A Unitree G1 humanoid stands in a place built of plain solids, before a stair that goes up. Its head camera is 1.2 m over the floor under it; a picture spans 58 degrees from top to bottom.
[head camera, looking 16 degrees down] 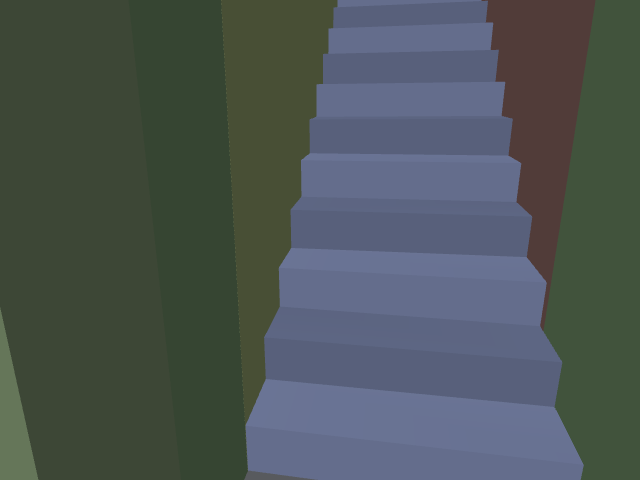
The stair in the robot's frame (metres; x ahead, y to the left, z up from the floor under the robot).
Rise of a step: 0.19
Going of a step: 0.25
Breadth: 1.26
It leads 9 degrees to the right of straight ahead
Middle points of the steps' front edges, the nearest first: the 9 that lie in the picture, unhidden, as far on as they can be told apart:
1.15 -0.27 0.19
1.40 -0.31 0.39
1.65 -0.35 0.58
1.90 -0.39 0.78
2.15 -0.43 0.98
2.40 -0.47 1.18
2.63 -0.50 1.38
2.88 -0.54 1.58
3.12 -0.58 1.77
